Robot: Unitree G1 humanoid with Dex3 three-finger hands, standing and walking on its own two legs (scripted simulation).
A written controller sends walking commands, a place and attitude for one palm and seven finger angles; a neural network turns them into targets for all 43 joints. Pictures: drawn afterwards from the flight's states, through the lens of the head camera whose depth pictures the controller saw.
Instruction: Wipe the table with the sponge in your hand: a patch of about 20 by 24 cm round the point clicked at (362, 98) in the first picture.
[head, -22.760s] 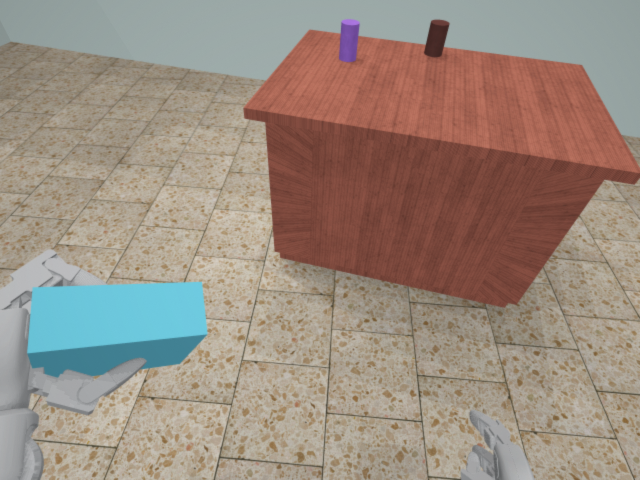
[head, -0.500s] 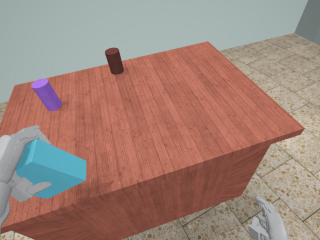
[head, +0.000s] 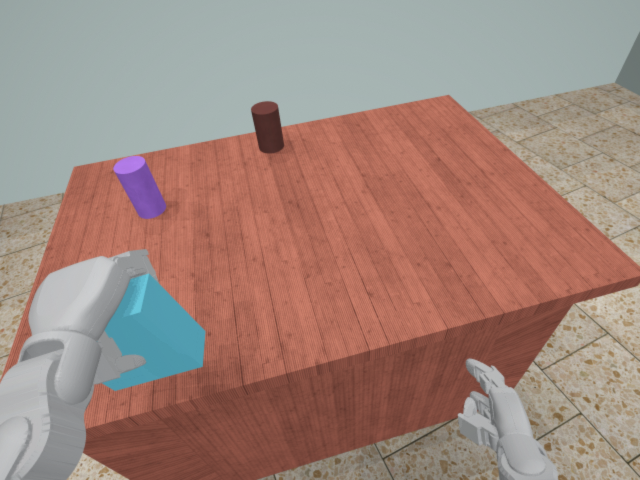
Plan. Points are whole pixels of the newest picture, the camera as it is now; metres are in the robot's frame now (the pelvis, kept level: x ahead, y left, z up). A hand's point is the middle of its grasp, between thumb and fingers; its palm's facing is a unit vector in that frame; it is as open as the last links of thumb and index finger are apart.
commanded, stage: turn the palm down, sponge in hand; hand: left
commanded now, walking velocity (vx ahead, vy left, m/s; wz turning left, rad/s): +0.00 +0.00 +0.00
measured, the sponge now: (142, 345) +0.22 +0.27 +0.06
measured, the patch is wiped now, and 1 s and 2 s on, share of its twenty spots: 0.00 0.00 0.00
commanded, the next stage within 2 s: move the sponge above the wiping area in 0.64 s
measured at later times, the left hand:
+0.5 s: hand (130, 306) +0.24 +0.26 +0.13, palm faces +0.04 -0.07 -1.00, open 9.6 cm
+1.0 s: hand (120, 304) +0.24 +0.27 +0.13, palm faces +0.08 -0.06 -0.99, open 9.6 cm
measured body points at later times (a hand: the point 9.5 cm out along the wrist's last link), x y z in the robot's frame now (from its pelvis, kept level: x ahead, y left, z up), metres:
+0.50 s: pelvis +0.01 -0.01 +0.00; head +0.00 -0.06 +0.45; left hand +0.23 +0.26 +0.18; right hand +0.27 -0.20 -0.07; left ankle +0.00 +0.09 -0.74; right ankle +0.02 -0.12 -0.74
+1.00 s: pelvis +0.01 -0.03 +0.00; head +0.00 -0.07 +0.45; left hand +0.23 +0.27 +0.19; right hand +0.26 -0.23 -0.08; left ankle +0.00 +0.09 -0.74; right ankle +0.02 -0.12 -0.74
